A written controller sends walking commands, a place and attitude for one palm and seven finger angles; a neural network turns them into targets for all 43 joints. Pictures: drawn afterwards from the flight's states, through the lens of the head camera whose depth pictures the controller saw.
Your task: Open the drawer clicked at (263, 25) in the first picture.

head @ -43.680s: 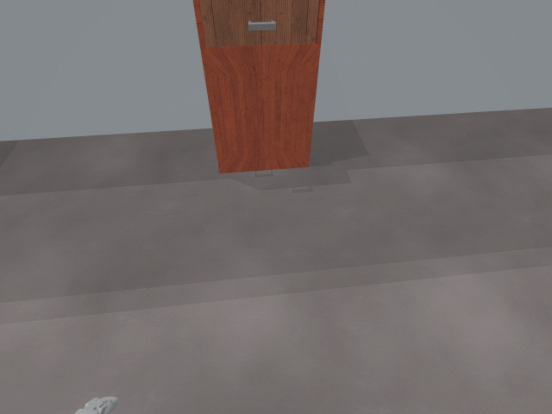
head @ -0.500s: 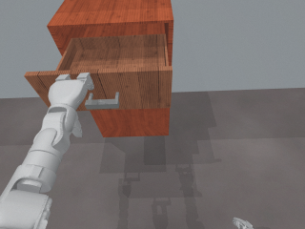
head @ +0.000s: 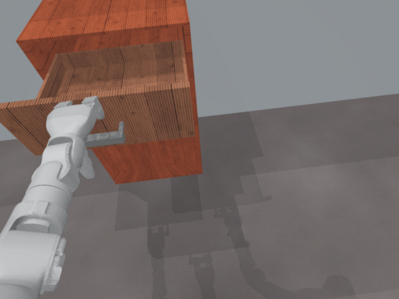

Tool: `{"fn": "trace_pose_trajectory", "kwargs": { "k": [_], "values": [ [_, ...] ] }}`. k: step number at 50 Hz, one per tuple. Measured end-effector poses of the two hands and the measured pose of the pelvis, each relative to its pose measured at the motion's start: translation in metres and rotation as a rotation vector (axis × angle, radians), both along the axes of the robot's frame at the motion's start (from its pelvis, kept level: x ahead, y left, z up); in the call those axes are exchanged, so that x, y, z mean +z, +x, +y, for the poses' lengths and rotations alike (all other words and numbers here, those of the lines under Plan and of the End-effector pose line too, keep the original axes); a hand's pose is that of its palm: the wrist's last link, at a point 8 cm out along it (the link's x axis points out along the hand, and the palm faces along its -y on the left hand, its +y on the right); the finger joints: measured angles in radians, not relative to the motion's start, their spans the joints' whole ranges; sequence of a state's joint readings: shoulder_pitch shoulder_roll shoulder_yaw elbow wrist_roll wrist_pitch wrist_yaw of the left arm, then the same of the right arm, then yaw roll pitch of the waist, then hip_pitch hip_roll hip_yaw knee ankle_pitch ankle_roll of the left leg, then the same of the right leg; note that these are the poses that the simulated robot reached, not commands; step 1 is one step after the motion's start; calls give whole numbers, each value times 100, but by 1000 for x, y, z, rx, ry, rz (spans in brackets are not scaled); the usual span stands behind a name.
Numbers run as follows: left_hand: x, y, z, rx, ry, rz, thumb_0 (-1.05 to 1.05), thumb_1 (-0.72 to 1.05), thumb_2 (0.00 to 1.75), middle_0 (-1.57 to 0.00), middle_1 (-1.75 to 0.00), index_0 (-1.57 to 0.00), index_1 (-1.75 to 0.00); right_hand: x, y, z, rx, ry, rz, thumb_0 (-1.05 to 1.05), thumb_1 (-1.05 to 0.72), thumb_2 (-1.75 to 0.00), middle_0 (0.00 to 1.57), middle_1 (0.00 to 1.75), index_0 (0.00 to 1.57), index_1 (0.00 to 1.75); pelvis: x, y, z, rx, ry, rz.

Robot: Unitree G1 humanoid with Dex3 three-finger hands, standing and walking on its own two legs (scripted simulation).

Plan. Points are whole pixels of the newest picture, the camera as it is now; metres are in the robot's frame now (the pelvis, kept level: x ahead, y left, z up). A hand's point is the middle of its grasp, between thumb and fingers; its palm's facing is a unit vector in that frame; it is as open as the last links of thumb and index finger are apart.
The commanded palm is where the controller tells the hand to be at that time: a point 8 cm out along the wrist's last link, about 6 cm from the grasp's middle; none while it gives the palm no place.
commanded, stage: move the hooked fingers above the handle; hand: left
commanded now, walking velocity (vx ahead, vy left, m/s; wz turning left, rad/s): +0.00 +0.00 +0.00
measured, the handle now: (102, 133) +0.50 +0.25 +0.02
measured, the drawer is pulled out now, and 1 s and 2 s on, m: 0.28 0.28 0.28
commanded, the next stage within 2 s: none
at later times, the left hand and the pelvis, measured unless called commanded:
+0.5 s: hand (80, 138) +0.44 +0.26 +0.08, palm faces -0.10 +0.00 -0.99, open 13.8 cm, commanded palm +0.41 +0.25 +0.14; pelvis +0.00 +0.00 +0.00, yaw +2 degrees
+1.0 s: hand (86, 146) +0.42 +0.25 +0.06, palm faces -0.15 -0.04 -0.99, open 13.7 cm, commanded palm +0.42 +0.25 +0.14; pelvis +0.01 +0.02 +0.00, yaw +2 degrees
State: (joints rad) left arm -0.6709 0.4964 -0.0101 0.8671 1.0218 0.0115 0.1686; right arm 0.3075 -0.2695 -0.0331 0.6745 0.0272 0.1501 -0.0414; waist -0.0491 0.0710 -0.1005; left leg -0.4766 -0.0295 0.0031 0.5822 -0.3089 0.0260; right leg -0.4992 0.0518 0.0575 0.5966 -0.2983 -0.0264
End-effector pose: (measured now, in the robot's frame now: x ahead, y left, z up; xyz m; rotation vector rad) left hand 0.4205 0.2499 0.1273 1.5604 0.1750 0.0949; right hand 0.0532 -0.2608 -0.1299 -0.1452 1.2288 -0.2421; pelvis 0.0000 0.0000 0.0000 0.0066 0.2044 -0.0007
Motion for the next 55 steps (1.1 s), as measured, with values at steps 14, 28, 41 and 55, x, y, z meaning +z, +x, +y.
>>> {"fn": "trace_pose_trajectory", "kwargs": {
  "k": [14, 28, 41, 55],
  "values": [
    [8, -15, -23, -166, -17, -86, 0, -49, 30, -33, -120, -33, -120, 11, 40, -15, 65, -55, -96, 1, -90, -90, 20, 30, 20, 30, -2, -3, -6, 45, -1, -23],
    [-3, -6, -8, -104, -31, 72, 0, -48, 30, -32, -120, -32, -120, 6, 35, 3, 57, -14, -57, 1, -90, -90, 20, 30, 21, 30, 0, 8, 1, 33, -5, -11],
    [18, 1, 17, -27, 30, -154, 0, -48, 30, -32, -120, -33, -120, -1, 34, 16, 51, 8, -49, 1, -90, -90, 20, 30, 21, 30, -3, 5, 11, 24, -9, 9],
    [-4, -10, -34, -302, -74, -13, 0, -48, 30, -32, -120, -33, -121, 13, 44, 17, 70, -52, -90, 1, -90, -90, 20, 30, 21, 30, -3, 3, 17, 41, -14, -24]
  ]
}}
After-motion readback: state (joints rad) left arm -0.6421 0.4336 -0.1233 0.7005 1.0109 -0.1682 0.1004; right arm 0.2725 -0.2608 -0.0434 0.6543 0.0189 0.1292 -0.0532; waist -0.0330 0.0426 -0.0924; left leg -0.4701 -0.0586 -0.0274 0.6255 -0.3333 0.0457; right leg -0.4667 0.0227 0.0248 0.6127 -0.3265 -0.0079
